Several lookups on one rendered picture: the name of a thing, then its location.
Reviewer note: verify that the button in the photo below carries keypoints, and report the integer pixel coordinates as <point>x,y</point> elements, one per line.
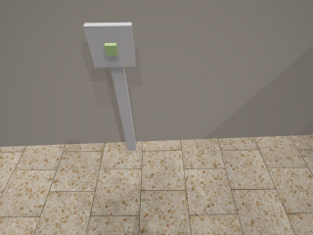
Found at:
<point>111,49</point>

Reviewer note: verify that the panel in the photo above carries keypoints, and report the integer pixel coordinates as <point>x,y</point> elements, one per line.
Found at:
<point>97,34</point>

